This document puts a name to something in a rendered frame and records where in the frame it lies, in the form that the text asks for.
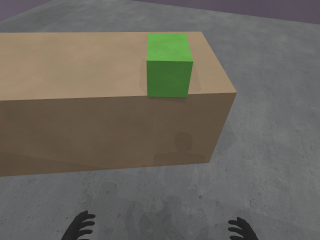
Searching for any pedestal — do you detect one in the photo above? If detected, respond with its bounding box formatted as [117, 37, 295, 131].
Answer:
[0, 31, 237, 177]

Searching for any carton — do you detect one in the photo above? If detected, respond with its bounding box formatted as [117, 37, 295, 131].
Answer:
[146, 33, 193, 97]

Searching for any robot right hand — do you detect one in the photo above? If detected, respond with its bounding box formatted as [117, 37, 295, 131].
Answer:
[228, 217, 259, 240]

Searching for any robot left hand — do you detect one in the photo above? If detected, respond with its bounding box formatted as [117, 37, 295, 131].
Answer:
[61, 210, 96, 240]

